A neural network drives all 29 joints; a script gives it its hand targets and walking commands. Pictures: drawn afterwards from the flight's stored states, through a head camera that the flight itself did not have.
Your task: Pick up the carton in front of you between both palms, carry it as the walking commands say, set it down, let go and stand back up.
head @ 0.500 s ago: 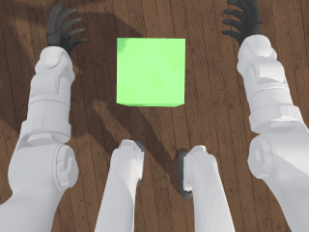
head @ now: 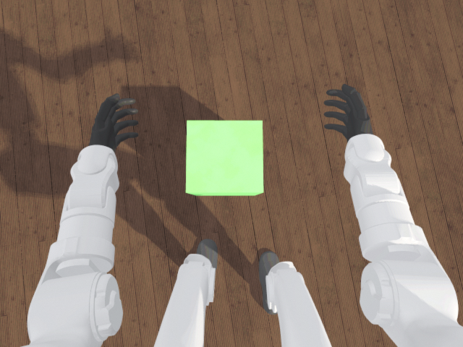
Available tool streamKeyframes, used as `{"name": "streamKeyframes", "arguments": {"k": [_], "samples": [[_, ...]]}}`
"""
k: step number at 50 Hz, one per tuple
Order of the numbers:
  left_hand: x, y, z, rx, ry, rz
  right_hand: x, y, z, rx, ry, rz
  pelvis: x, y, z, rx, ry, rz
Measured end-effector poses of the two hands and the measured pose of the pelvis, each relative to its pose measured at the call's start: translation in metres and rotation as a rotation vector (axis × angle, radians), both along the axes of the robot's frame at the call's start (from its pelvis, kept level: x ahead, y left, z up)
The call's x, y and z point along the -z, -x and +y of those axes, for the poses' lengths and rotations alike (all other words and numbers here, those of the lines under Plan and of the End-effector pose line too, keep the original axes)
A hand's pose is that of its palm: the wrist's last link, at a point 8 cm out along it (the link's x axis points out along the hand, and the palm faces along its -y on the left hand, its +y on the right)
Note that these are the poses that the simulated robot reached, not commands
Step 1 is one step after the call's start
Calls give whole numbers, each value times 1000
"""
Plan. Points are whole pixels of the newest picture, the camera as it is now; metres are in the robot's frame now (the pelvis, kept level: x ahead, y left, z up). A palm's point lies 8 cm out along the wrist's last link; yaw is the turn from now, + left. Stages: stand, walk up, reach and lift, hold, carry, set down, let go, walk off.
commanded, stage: let go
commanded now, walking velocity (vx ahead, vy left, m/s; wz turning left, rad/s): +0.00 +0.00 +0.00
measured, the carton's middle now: (225, 162) +0.47 +0.05 -0.55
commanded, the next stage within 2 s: stand in 1.10 s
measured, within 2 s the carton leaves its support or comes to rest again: neither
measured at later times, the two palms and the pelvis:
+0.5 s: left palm (52, 260) +0.26 +0.24 +0.01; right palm (444, 245) +0.30 -0.22 +0.00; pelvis +0.06 +0.00 +0.09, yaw +1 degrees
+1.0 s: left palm (44, 306) +0.22 +0.22 +0.04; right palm out of the picture +0.24 -0.24 +0.04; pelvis +0.07 -0.02 +0.10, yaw +2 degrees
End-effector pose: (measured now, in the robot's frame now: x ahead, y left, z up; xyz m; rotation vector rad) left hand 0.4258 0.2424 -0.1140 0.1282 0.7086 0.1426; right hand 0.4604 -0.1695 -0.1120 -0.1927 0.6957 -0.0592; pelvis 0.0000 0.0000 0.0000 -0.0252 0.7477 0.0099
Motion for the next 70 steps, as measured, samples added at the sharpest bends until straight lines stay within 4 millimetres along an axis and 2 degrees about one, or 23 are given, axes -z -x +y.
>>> {"name": "streamKeyframes", "arguments": {"k": [5, 12, 17, 27, 32, 40, 52, 56, 63, 70], "samples": [[-25, 35, 7, 30, -18, 45, -22, 39, -9, 1, 10, 38, -26, -16, 3, -3, -1, -78], [-64, 73, 10, 33, -12, 56, -58, 73, -21, -11, 0, 42, -51, -36, 5, -7, -8, -186], [-88, 104, 5, 34, -9, 62, -80, 103, -31, -11, -7, 48, -67, -48, 3, -8, -14, -275], [-132, 176, -10, 30, -8, 81, -123, 177, -56, -8, -8, 71, -96, -64, -6, -10, -32, -516], [-146, 199, -15, 33, -7, 84, -140, 204, -67, -5, -7, 73, -104, -70, -12, -12, -41, -636], [-151, 204, -24, 53, -2, 87, -152, 224, -77, -4, -6, 86, -105, -70, -19, -16, -50, -776], [-152, 204, -20, 54, -9, 102, -152, 223, -70, -7, -9, 100, -104, -68, -14, -14, -48, -843], [-152, 204, -10, 29, -50, 117, -147, 225, -69, 2, 13, 102, -102, -70, -10, -20, -46, -829], [-138, 213, 28, -5, -145, 148, -136, 237, -99, 35, 150, 180, -99, -75, -6, -15, -36, -767], [-127, 220, 45, -7, -169, 210, -139, 236, -115, 61, 208, 204, -100, -82, -1, -13, -31, -750]]}}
